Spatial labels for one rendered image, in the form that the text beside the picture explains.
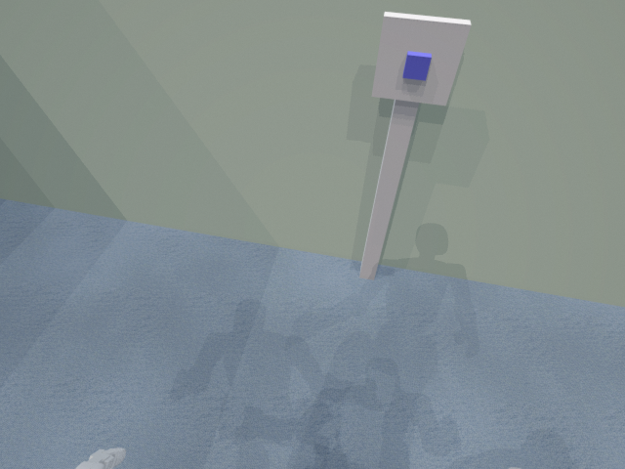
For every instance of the panel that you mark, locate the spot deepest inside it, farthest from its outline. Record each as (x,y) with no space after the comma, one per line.
(445,39)

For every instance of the button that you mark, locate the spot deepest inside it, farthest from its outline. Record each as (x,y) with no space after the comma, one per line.
(417,65)

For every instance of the robot left hand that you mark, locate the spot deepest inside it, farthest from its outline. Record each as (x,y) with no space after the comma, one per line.
(104,459)

